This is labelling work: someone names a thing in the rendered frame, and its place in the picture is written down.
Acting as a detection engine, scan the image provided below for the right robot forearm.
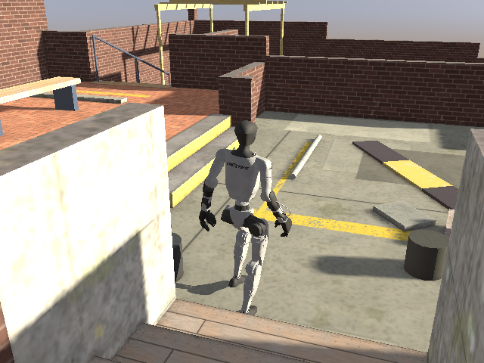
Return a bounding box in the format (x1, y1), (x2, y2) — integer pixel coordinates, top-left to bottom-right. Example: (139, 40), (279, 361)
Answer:
(267, 191), (287, 223)

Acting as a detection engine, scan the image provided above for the right robot hand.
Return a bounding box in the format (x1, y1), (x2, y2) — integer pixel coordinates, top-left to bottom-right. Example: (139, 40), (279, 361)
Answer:
(275, 217), (292, 237)

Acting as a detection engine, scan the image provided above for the left robot hand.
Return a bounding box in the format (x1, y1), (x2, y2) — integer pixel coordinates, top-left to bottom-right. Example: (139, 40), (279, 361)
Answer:
(199, 210), (216, 231)

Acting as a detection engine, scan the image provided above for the left robot forearm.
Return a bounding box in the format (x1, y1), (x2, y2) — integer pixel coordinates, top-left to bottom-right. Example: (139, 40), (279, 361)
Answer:
(201, 179), (214, 212)

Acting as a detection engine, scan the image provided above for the robot torso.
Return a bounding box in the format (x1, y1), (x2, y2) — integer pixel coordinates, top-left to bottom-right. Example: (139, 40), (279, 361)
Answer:
(225, 147), (260, 228)

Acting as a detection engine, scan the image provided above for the right robot upper arm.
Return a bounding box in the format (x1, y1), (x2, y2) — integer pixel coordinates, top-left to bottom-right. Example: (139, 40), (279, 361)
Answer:
(256, 157), (272, 202)

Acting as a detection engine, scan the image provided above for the robot right shin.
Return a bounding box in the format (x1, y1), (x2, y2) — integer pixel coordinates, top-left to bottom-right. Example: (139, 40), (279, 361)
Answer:
(241, 265), (262, 314)

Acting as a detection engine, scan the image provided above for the left robot upper arm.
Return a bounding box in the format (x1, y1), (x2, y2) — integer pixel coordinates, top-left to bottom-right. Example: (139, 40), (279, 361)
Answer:
(205, 149), (230, 188)

